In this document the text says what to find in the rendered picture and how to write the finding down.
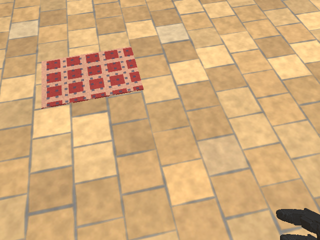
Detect right robot hand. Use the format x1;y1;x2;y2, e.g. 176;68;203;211
276;208;320;240

